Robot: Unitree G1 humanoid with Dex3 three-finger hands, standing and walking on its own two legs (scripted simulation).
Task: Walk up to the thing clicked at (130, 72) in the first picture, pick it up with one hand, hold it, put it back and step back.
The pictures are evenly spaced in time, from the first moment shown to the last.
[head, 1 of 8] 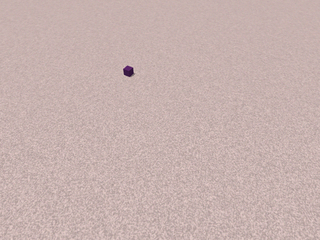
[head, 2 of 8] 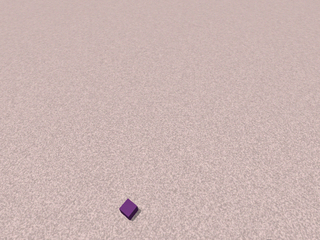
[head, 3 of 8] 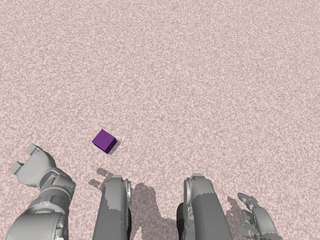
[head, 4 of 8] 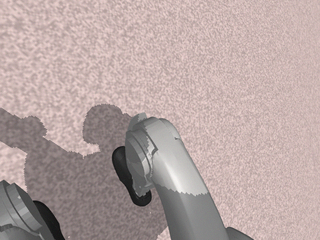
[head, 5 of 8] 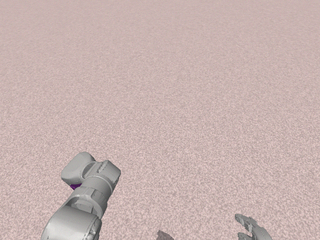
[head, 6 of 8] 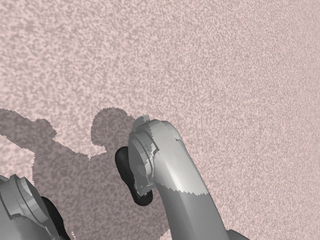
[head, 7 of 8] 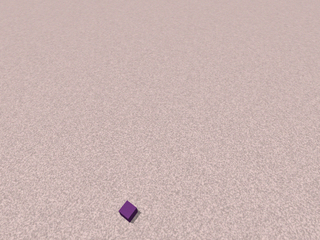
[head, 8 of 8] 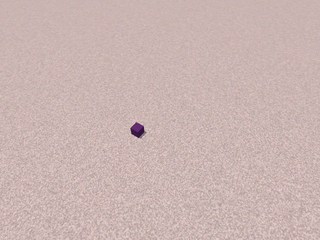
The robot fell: no
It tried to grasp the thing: yes
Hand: left
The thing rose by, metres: 0.65
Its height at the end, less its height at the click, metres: +0.00
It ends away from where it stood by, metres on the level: 0.02
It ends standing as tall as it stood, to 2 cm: yes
